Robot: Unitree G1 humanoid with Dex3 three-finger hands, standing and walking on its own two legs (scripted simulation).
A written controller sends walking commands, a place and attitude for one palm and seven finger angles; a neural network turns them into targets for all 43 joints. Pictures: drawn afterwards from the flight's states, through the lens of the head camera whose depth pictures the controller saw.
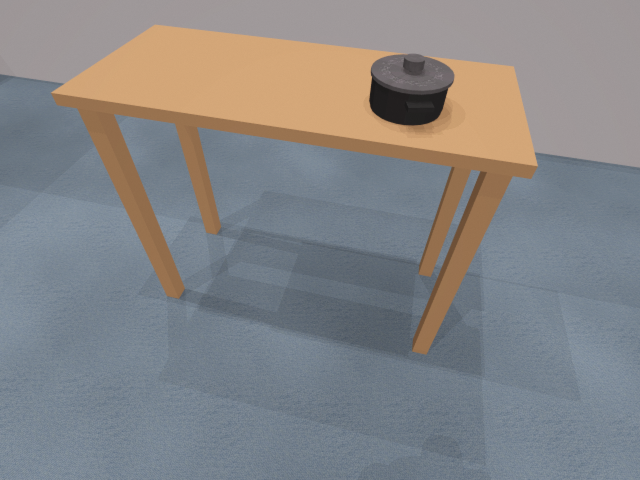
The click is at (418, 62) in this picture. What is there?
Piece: lid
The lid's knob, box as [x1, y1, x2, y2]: [403, 54, 425, 70]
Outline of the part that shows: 405,55 403,63 404,68 409,70 420,70 423,68 425,58 419,54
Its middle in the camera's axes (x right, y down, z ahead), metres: +0.19 -0.36 +0.79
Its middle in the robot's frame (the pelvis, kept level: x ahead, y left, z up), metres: +0.85 -0.14 +0.15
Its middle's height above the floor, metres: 0.93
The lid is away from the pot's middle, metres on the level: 0.00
